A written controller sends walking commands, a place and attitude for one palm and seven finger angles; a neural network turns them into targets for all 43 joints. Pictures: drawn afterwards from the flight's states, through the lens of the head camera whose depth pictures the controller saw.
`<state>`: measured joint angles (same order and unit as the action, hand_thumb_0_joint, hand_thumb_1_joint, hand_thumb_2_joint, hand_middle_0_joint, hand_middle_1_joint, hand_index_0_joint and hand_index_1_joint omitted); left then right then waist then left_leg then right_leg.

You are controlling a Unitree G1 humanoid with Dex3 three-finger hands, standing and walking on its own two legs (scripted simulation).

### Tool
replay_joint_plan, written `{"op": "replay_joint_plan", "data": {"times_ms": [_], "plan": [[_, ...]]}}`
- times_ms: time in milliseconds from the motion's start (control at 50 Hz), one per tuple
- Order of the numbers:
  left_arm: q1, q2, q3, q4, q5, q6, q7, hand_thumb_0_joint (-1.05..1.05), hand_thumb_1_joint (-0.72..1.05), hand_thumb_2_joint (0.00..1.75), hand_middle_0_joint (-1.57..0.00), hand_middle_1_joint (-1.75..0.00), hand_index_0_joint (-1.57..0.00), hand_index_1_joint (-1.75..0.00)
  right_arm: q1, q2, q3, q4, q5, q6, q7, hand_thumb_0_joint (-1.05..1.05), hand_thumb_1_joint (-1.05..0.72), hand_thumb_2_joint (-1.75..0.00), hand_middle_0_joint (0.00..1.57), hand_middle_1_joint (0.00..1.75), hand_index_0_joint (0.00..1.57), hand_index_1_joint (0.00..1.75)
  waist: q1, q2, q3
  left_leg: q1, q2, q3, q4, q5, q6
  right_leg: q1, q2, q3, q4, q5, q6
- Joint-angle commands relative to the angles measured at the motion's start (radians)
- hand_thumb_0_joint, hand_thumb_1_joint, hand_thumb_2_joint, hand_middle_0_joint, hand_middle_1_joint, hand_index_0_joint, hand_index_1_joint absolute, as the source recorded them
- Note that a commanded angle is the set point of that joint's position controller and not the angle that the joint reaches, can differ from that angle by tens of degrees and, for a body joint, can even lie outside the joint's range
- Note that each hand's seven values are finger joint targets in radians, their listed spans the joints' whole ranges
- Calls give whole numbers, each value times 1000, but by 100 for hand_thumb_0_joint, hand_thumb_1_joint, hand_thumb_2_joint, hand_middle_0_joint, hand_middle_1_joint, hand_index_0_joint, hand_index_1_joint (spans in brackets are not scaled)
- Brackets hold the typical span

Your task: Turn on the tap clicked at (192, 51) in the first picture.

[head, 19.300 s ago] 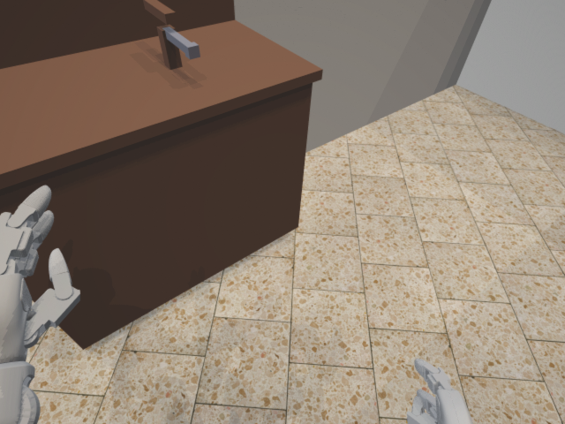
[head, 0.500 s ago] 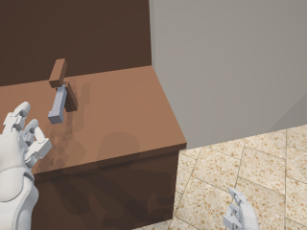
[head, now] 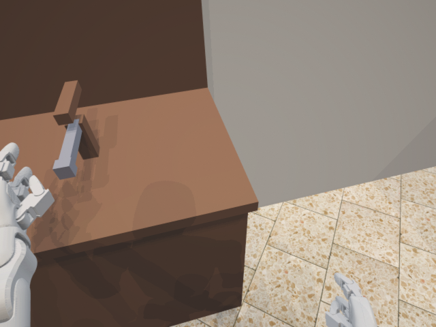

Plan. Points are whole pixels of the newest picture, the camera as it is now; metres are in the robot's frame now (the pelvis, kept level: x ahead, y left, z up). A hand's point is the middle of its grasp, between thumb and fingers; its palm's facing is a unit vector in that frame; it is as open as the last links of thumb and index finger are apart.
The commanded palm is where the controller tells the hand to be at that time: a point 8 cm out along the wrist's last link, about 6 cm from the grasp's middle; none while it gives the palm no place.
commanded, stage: reach beside the lever's end, fingers flat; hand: left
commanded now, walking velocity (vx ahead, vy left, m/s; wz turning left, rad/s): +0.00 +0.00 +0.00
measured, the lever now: (65, 168) +0.33 +0.33 +0.14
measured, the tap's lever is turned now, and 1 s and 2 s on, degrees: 0 0 4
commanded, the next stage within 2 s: push the lever round in 0.94 s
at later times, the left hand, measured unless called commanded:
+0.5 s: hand (40, 187) +0.28 +0.35 +0.14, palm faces +0.58 -0.81 -0.11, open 7.8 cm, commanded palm +0.23 +0.39 +0.14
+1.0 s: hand (40, 185) +0.29 +0.36 +0.13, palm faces +0.59 -0.80 -0.11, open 7.8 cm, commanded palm +0.24 +0.39 +0.14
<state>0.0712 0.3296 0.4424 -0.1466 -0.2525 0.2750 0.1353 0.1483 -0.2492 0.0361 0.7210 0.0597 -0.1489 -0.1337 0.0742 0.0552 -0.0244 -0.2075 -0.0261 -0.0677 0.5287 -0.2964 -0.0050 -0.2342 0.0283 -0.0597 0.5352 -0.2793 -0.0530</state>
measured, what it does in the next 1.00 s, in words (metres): stands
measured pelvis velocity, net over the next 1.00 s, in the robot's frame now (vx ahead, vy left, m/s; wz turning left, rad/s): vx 0.01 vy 0.02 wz -0.02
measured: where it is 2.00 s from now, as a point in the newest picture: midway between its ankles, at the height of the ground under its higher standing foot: outside the picture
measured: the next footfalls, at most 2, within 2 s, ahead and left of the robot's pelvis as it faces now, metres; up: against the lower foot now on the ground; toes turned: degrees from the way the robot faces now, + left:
none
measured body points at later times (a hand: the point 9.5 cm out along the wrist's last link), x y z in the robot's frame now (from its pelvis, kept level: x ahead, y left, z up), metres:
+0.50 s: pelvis +0.00 +0.01 +0.00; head +0.00 -0.01 +0.45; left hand +0.24 +0.39 +0.15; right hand +0.17 -0.24 -0.10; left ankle -0.01 +0.13 -0.73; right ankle +0.01 -0.08 -0.73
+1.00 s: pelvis +0.01 +0.02 +0.00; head +0.01 +0.00 +0.45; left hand +0.25 +0.40 +0.14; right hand +0.17 -0.23 -0.10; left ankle -0.01 +0.13 -0.73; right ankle +0.01 -0.08 -0.73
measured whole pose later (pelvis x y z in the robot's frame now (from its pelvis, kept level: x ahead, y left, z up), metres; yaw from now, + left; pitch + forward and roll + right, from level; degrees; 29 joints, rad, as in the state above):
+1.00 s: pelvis +0.01 +0.02 +0.00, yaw -1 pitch +2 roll +0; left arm -0.05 0.38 0.53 0.16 -0.22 0.12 0.06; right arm 0.21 -0.25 0.02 0.70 0.06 -0.14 -0.11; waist 0.05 0.04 -0.05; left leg -0.26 -0.03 -0.04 0.55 -0.31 0.02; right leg -0.28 0.02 -0.04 0.53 -0.27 -0.03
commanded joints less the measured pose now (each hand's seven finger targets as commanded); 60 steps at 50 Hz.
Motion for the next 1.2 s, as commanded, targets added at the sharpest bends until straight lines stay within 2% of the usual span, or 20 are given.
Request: {"op": "replay_joint_plan", "data": {"times_ms": [0, 60, 200, 260, 280, 380, 460, 580, 620, 680, 720, 780, 820, 880, 980, 1000, 1040, 1100, 1120, 1180], "plan": [[-270, 288, 118, -132, 8, -91, -15, 0, 90, 90, -16, -18, -16, -18, -130, -114, -43, -154, 4, -60, -16, 0, -90, -90, 20, 30, 20, 30, -15, -5, -134, -16, -5, 29, -63, 200, 30, 70, -38, 42, -99, 177, 37], [-313, 318, 134, -89, 8, -111, -28, 0, 90, 90, -16, -18, -16, -18, -116, -122, -47, -152, 2, -66, -18, 0, -90, -90, 20, 30, 20, 30, -19, -27, -154, -23, -7, 31, -54, 193, 35, 71, -38, 47, -97, 181, 42], [-373, 354, 147, 13, 22, -163, -59, 0, 90, 90, -15, -16, -15, -16, -89, -128, -53, -143, 4, -70, -16, 0, -90, -90, 20, 30, 20, 30, -25, 22, -178, -23, -7, 34, -50, 213, 35, 73, -38, 43, -85, 213, 37], [-344, 379, 176, 54, 15, -172, -76, 0, 90, 90, -15, -15, -15, -15, -72, -135, -60, -151, 2, -68, -12, 0, -90, -90, 20, 30, 20, 30, -16, -21, -200, -36, -7, 36, -43, 239, 39, 94, -38, 43, -78, 261, 41], [-346, 399, 196, 54, 21, -181, -75, 0, 90, 90, -15, -15, -15, -15, -73, -134, -60, -144, 4, -66, -12, 0, -90, -90, 20, 30, 20, 30, -9, 14, -200, -31, -6, 38, -43, 251, 36, 99, -36, 42, -75, 268, 37], [-306, 384, 200, 36, 23, -214, -80, 0, 90, 90, -15, -15, -15, -15, -57, -129, -67, -149, 2, -70, -4, 0, -90, -90, 20, 30, 20, 30, -5, 44, -199, -14, -2, 37, -42, 290, 30, 88, -30, 30, -65, 291, 30], [-343, 375, 187, 108, 12, -212, -93, 0, 90, 90, -15, -15, -15, -15, -44, -142, -67, -148, 5, -69, -6, 0, -90, -90, 20, 30, 20, 30, -26, -32, -154, -52, -4, 30, -48, 225, 34, 44, -29, 27, -73, 221, 36], [-481, 379, 141, 79, 43, -249, -91, 0, 90, 90, -15, -15, -15, -15, -51, -137, -61, -139, 2, -75, -14, 0, -90, -90, 20, 30, 20, 30, -42, 78, -175, -15, -3, 21, -50, 178, 31, 9, -25, 31, -78, 141, 25], [-487, 368, 128, 100, 42, -262, -91, 0, 90, 90, -15, -15, -15, -15, -39, -141, -62, -137, -3, -80, -14, 0, -90, -90, 20, 30, 20, 30, -47, 32, -191, -12, 0, 13, -54, 176, 30, 14, -22, 25, -73, 143, 25], [-465, 360, 127, 146, 44, -250, -90, 0, 90, 90, -15, -15, -15, -15, -46, -141, -58, -134, -1, -76, -16, 0, -90, -90, 20, 30, 20, 30, -37, 39, -173, -25, 1, 8, -60, 171, 26, 12, -23, 22, -75, 137, 23], [-462, 346, 117, 170, 39, -234, -90, 0, 90, 90, -15, -15, -15, -15, -42, -143, -58, -143, 1, -73, -13, 0, -90, -90, 20, 30, 20, 30, -37, -4, -170, -40, 2, 4, -67, 169, 25, 17, -23, 16, -73, 137, 25], [-391, 411, 193, 147, 46, -218, -73, 0, 90, 90, -15, -15, -15, -15, -44, -141, -63, -151, -4, -61, -7, 0, -90, -90, 20, 30, 20, 30, -2, 39, -220, -26, 2, 14, -61, 246, 17, 66, -25, 19, -65, 203, 21], [-366, 384, 186, 123, 41, -220, -67, 0, 90, 90, -15, -15, -15, -15, -36, -135, -65, -164, -7, -56, 1, 0, -90, -90, 20, 30, 20, 30, -6, 2, -225, -29, 4, 16, -57, 293, 15, 81, -24, 14, -57, 252, 23], [-324, 397, 219, 99, 41, -230, -63, 0, 90, 90, -15, -15, -15, -15, -35, -130, -69, -165, -6, -47, 7, 0, -90, -90, 20, 30, 20, 30, 3, 29, -223, -22, 8, 22, -49, 330, 12, 85, -20, 15, -51, 279, 22], [-374, 324, 139, 45, 40, -240, -74, 0, 90, 90, -15, -15, -15, -15, -45, -129, -65, -161, -1, -53, 1, 0, -90, -90, 20, 30, 20, 30, -27, 70, -172, -3, 10, 17, -51, 279, 10, 22, -18, 14, -59, 213, 21], [-414, 307, 114, 46, 39, -240, -76, 0, 90, 90, -15, -15, -15, -15, -41, -133, -65, -154, -1, -57, -3, 0, -90, -90, 20, 30, 20, 30, -48, 53, -162, 3, 11, 12, -52, 262, 9, -1, -17, 11, -60, 196, 21], [-410, 320, 124, 73, 33, -235, -81, 0, 90, 90, -15, -15, -15, -15, -42, -140, -68, -149, -2, -62, -10, 0, -90, -90, 20, 30, 20, 30, -44, 9, -160, -7, 9, 8, -56, 222, 15, 1, -18, 14, -68, 169, 23], [-419, 321, 116, 35, 42, -237, -76, 0, 90, 90, -15, -15, -15, -15, -48, -135, -66, -148, -4, -63, -13, 0, -90, -90, 20, 30, 20, 30, -36, 50, -204, 15, 6, 7, -55, 259, 5, 24, -21, 14, -59, 193, 19], [-415, 299, 99, 35, 39, -234, -77, 0, 90, 90, -15, -15, -15, -15, -48, -135, -67, -150, -6, -64, -12, 0, -90, -90, 20, 30, 20, 30, -38, 19, -210, 15, 6, 6, -53, 262, 6, 26, -20, 12, -58, 199, 21], [-409, 309, 111, 40, 42, -227, -64, 0, 90, 90, -15, -15, -15, -15, -58, -130, -63, -144, -4, -59, -13, 0, -90, -90, 20, 30, 20, 30, -26, 45, -189, 5, 7, 9, -56, 259, 4, 34, -23, 14, -62, 202, 19]]}}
